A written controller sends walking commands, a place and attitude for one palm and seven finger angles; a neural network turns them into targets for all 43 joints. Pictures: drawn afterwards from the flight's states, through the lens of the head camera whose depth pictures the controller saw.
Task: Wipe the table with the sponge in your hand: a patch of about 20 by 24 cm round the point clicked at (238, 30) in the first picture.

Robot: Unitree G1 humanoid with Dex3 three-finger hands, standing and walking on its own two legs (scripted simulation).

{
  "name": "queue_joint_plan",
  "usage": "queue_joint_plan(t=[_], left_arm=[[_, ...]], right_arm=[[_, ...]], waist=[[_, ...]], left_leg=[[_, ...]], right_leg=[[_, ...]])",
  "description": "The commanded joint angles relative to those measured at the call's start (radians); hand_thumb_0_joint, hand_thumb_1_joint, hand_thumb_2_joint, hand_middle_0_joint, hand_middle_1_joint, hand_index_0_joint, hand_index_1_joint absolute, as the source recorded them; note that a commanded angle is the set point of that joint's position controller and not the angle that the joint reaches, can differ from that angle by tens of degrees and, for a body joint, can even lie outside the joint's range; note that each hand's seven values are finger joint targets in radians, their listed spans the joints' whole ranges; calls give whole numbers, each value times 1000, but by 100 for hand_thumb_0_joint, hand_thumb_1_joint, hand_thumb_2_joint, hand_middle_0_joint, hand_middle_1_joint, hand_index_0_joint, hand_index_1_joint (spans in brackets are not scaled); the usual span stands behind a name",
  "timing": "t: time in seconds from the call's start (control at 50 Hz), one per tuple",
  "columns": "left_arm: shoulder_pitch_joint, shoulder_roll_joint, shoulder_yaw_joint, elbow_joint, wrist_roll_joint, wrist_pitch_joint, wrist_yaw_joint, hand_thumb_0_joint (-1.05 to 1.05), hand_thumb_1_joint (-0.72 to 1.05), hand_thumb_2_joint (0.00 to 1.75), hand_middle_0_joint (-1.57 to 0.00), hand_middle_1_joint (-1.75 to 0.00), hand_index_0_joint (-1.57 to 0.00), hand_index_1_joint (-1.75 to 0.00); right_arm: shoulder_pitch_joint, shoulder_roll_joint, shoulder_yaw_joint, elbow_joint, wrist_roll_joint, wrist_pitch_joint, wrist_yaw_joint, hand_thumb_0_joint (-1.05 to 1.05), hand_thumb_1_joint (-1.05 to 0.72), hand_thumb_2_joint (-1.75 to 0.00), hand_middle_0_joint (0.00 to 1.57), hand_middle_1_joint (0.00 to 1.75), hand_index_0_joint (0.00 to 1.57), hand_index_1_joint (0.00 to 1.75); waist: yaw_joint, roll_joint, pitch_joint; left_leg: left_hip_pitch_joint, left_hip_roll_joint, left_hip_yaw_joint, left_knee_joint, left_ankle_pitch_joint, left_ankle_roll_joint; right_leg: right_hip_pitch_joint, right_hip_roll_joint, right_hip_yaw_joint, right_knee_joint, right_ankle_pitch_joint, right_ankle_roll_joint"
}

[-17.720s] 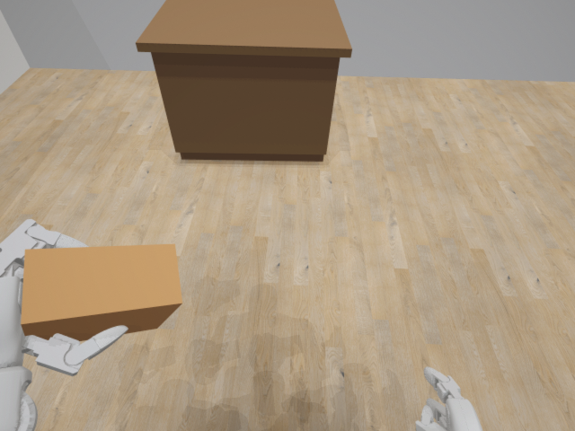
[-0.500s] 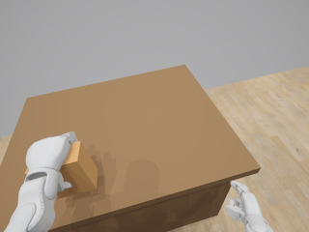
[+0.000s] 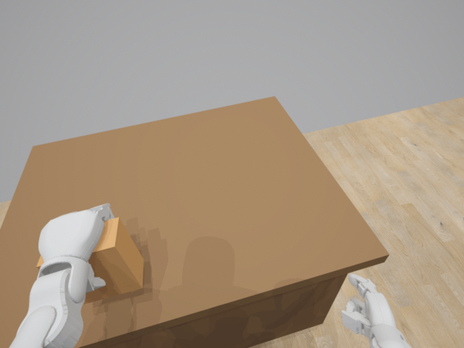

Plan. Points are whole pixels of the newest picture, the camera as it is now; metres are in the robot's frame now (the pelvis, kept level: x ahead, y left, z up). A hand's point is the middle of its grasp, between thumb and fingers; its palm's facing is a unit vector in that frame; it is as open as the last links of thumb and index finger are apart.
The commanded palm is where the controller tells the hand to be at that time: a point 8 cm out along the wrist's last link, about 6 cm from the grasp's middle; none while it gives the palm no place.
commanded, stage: move the sponge above the wiping area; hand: left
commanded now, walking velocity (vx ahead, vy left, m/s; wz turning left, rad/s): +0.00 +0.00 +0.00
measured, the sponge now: (102, 269) +0.21 +0.29 +0.01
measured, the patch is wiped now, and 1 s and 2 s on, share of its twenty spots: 0.00 0.00 0.00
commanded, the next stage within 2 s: lower the sponge onto the table in 1.58 s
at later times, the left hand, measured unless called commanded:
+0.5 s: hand (96, 254) +0.22 +0.29 +0.04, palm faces -0.04 -0.10 -0.99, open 10.7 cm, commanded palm +0.20 +0.28 +0.11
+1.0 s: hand (107, 256) +0.23 +0.28 +0.03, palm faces -0.07 -0.10 -0.99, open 10.7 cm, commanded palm +0.21 +0.27 +0.09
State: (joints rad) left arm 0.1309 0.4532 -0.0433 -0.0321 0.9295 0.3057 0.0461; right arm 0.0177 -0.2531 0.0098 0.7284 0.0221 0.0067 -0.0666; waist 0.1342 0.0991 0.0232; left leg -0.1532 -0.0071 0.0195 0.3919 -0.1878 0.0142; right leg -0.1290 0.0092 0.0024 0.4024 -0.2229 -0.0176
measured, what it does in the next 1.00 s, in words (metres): stands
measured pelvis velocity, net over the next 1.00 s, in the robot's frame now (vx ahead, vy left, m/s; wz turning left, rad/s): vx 0.00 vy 0.00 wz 0.00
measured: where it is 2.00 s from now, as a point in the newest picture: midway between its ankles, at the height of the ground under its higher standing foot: outside the picture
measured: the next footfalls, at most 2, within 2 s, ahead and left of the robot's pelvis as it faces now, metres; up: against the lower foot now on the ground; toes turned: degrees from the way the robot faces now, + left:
none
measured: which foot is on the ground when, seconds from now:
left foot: down 0.00-1.00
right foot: down 0.00-1.00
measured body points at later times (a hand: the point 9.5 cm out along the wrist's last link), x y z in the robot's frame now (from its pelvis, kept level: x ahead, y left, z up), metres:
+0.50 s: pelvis +0.00 +0.00 +0.00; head +0.00 -0.03 +0.45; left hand +0.22 +0.29 +0.10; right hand +0.24 -0.20 -0.09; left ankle +0.02 +0.11 -0.74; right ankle +0.00 -0.11 -0.74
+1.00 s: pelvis +0.00 +0.00 +0.00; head +0.00 -0.04 +0.45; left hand +0.23 +0.28 +0.08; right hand +0.24 -0.21 -0.10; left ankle +0.02 +0.11 -0.74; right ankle +0.00 -0.11 -0.74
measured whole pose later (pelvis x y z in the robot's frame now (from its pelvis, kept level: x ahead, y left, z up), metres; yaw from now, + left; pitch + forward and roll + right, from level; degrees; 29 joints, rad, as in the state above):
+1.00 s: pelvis +0.00 +0.00 +0.00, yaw +0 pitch -1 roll +0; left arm 0.08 0.39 -0.10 0.12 0.97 0.32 0.13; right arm 0.02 -0.24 0.00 0.74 0.03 0.01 -0.06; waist 0.12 0.08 0.00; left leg -0.20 -0.01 0.02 0.42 -0.20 0.01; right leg -0.17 0.01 0.00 0.43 -0.23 -0.02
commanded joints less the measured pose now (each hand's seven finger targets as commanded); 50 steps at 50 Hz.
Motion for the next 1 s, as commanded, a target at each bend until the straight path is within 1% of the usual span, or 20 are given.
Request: queue_joint_plan(t=[0.0, 0.24, 0.26, 0.3, 0.36, 0.38, 0.44, 0.46, 0.52, 0.56, 0.58, 0.64, 0.66, 0.74, 0.76, 0.78, 0.84, 0.86, 0.88, 0.98], left_arm=[[-187, 199, 125, -237, 21, -19, 50, 0, 10, 130, -120, -160, -120, -160], [-240, 188, 110, -174, 48, -3, 96, 0, 10, 130, -120, -160, -120, -160], [-233, 244, 163, -191, 47, 1, 102, 0, 10, 130, -120, -160, -120, -160], [-190, 188, 122, -184, 44, 9, 100, 0, 10, 130, -120, -160, -120, -160], [-205, 214, 136, -193, 43, 20, 93, 0, 10, 130, -120, -160, -120, -160], [-203, 159, 85, -184, 42, 23, 87, 0, 10, 130, -120, -160, -120, -160], [-231, 138, 49, -152, 41, 19, 75, 0, 10, 130, -120, -160, -120, -160], [-250, 188, 97, -168, 39, 14, 78, 0, 10, 130, -120, -160, -120, -160], [-232, 151, 66, -163, 54, -13, 85, 0, 10, 130, -120, -160, -120, -160], [-268, 204, 111, -170, 62, -20, 96, 0, 10, 130, -120, -160, -120, -160], [-274, 139, 58, -183, 60, -29, 104, 0, 10, 130, -120, -160, -120, -160], [-248, 119, 44, -149, 65, -28, 123, 0, 10, 130, -120, -160, -120, -160], [-267, 175, 98, -159, 68, -23, 133, 0, 10, 130, -120, -160, -120, -160], [-242, 126, 56, -104, 72, 11, 142, 0, 10, 130, -120, -160, -120, -160], [-266, 183, 105, -109, 71, 18, 147, 0, 10, 130, -120, -160, -120, -160], [-259, 126, 56, -103, 69, 25, 143, 0, 10, 130, -120, -160, -120, -160], [-301, 132, 41, -53, 71, 39, 133, 0, 10, 130, -120, -160, -120, -160], [-327, 186, 90, -73, 72, 36, 135, 0, 10, 130, -120, -160, -120, -160], [-301, 118, 38, -76, 60, 28, 132, 0, 10, 130, -120, -160, -120, -160], [-300, 146, 62, -63, 69, 0, 127, 0, 10, 130, -120, -160, -120, -160]], right_arm=[[-188, -92, -32, -182, 3, -64, -1, 0, -90, -90, 20, 30, 20, 30], [-183, -97, -40, -169, 6, -57, -4, 0, -90, -90, 20, 30, 20, 30], [-192, -103, -38, -168, 3, -55, -5, 0, -90, -90, 20, 30, 20, 30], [-191, -92, -36, -176, 5, -57, 2, 0, -90, -90, 20, 30, 20, 30], [-209, -102, -35, -175, 5, -48, 3, 0, -90, -90, 20, 30, 20, 30], [-202, -92, -31, -181, 7, -50, 5, 0, -90, -90, 20, 30, 20, 30], [-196, -96, -34, -174, 9, -49, 4, 0, -90, -90, 20, 30, 20, 30], [-196, -101, -34, -174, 7, -51, 0, 0, -90, -90, 20, 30, 20, 30], [-183, -93, -40, -174, 5, -59, 0, 0, -90, -90, 20, 30, 20, 30], [-189, -100, -39, -168, 0, -58, -3, 0, -90, -90, 20, 30, 20, 30], [-178, -88, -40, -175, 4, -63, -1, 0, -90, -90, 20, 30, 20, 30], [-174, -89, -47, -170, 4, -65, 4, 0, -90, -90, 20, 30, 20, 30], [-179, -97, -47, -164, 4, -64, 2, 0, -90, -90, 20, 30, 20, 30], [-189, -94, -44, -164, 7, -58, 6, 0, -90, -90, 20, 30, 20, 30], [-195, -102, -43, -158, 8, -53, 3, 0, -90, -90, 20, 30, 20, 30], [-196, -92, -37, -168, 10, -53, 5, 0, -90, -90, 20, 30, 20, 30], [-202, -97, -36, -157, 14, -47, 0, 0, -90, -90, 20, 30, 20, 30], [-199, -104, -36, -155, 11, -46, -3, 0, -90, -90, 20, 30, 20, 30], [-185, -92, -39, -168, 15, -52, -4, 0, -90, -90, 20, 30, 20, 30], [-177, -98, -41, -161, 10, -53, -2, 0, -90, -90, 20, 30, 20, 30]], waist=[[-2, -41, -230], [-4, -46, -234], [7, -27, -233], [5, -36, -235], [4, -18, -216], [-2, -29, -225], [-17, -60, -193], [-12, -48, -195], [-10, -38, -231], [-4, -46, -217], [-16, -18, -240], [-10, -38, -236], [-6, -39, -236], [-1, -65, -238], [2, -47, -230], [-2, -45, -231], [-11, -74, -208], [-7, -46, -217], [-17, -49, -240], [-15, -44, -237]], left_leg=[[104, -19, -93, -9, 228, 18], [92, -15, -89, -14, 205, 13], [92, -18, -94, -19, 199, 12], [85, -18, -89, -12, 232, 12], [86, -21, -97, -18, 207, 11], [84, -19, -93, -15, 214, 14], [80, -17, -93, -14, 187, 16], [84, -17, -101, -20, 163, 17], [92, -16, -92, -9, 192, 18], [92, -19, -105, -11, 180, 15], [93, -12, -96, -12, 179, 16], [91, -9, -97, -9, 194, 12], [91, -9, -106, -13, 178, 10], [75, -14, -92, -10, 189, 10], [74, -17, -97, -15, 173, 8], [65, -20, -89, -14, 170, 11], [59, -23, -86, -12, 146, 14], [66, -25, -94, -16, 134, 12], [64, -24, -78, -9, 141, 21], [63, -27, -87, 5, 166, 19]], right_leg=[[0, 6, 98, -61, 191, -62], [-17, 8, 93, -59, 158, -62], [1, 15, 118, -60, 157, -70], [9, 7, 91, -50, 194, -64], [-6, 14, 118, -62, 169, -69], [-10, 9, 87, -55, 169, -64], [-45, 8, 91, -69, 149, -58], [-40, 17, 110, -72, 121, -64], [-35, 10, 89, -59, 145, -61], [-44, 19, 117, -67, 131, -68], [-42, 14, 88, -54, 127, -63], [-52, 13, 85, -53, 140, -62], [-49, 24, 108, -54, 125, -70], [-41, 12, 86, -50, 143, -62], [-38, 21, 113, -56, 127, -70], [-32, 14, 81, -50, 126, -63], [-55, 13, 89, -62, 109, -59], [-50, 21, 112, -64, 93, -67], [-35, 15, 81, -53, 106, -59], [-48, 17, 86, -50, 141, -62]])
